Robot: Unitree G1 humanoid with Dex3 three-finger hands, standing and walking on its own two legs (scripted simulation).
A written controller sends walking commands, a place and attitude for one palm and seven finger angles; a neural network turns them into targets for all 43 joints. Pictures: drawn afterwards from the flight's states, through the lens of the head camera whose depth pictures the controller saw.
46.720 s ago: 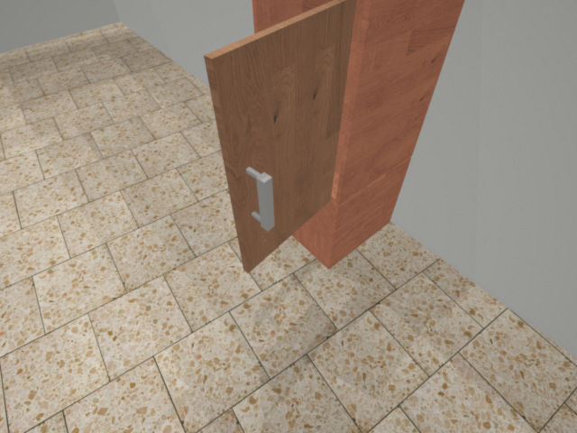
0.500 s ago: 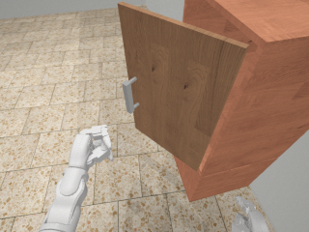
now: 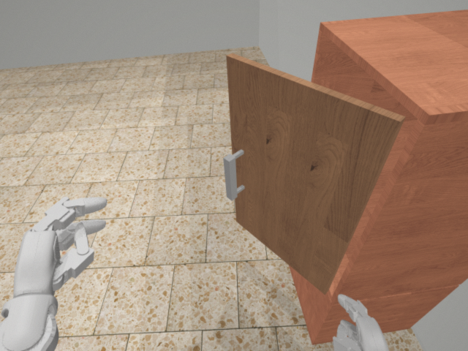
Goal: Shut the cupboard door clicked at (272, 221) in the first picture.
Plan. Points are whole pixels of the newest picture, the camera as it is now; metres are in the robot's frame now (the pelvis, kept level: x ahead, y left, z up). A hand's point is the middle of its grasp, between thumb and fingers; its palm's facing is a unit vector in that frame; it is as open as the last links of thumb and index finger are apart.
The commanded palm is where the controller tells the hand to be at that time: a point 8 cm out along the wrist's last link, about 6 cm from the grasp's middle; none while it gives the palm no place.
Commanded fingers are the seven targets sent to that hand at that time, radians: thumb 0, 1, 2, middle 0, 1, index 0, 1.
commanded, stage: draw the hand back to the body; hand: left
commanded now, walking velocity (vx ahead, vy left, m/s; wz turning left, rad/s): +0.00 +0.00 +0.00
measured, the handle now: (235, 175) +0.58 +0.08 -0.07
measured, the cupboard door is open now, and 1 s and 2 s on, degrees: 36 36 36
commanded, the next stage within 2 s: step back with the hand held close in 0.50 s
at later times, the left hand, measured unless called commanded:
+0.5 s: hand (54, 269) +0.17 +0.25 +0.16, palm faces +0.46 -0.80 -0.38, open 7.4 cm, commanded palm +0.12 +0.29 +0.17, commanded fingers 0.00 0.90 0.90 -0.20 -0.30 -0.20 -0.30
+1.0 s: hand (44, 267) +0.17 +0.27 +0.15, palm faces +0.37 -0.78 -0.50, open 7.5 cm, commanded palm +0.11 +0.30 +0.17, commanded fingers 0.00 0.90 0.90 -0.20 -0.30 -0.20 -0.30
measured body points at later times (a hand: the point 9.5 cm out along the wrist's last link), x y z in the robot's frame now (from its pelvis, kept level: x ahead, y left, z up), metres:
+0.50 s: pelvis -0.02 -0.01 +0.00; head -0.05 -0.03 +0.45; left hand +0.14 +0.29 +0.18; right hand +0.16 -0.24 -0.08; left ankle -0.04 +0.09 -0.74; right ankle -0.02 -0.12 -0.74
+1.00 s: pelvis -0.04 +0.01 -0.01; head -0.03 +0.00 +0.44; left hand +0.14 +0.31 +0.18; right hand +0.13 -0.25 -0.09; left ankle -0.04 +0.09 -0.74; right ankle -0.02 -0.12 -0.74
